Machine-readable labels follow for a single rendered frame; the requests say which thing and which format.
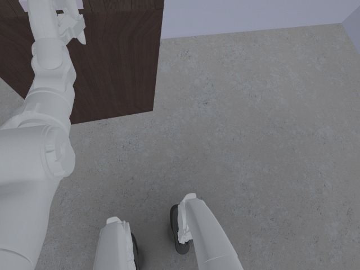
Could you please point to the robot thigh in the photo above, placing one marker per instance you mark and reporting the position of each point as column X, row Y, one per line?
column 212, row 247
column 114, row 243

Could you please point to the right robot thigh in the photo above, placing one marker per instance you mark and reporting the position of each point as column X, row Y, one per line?
column 212, row 247

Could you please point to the handle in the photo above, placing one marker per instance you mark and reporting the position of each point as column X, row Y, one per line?
column 24, row 5

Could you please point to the left robot hand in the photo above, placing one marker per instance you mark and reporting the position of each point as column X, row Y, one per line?
column 46, row 23

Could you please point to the robot left upper arm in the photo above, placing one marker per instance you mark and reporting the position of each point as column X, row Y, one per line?
column 33, row 161

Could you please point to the left robot thigh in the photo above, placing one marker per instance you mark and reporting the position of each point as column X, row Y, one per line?
column 114, row 243

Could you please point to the cabinet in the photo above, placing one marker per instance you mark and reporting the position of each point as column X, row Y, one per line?
column 115, row 70

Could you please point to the drawer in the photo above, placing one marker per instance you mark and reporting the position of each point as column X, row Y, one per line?
column 12, row 8

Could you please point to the robot left forearm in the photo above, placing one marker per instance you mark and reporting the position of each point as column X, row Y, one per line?
column 51, row 96

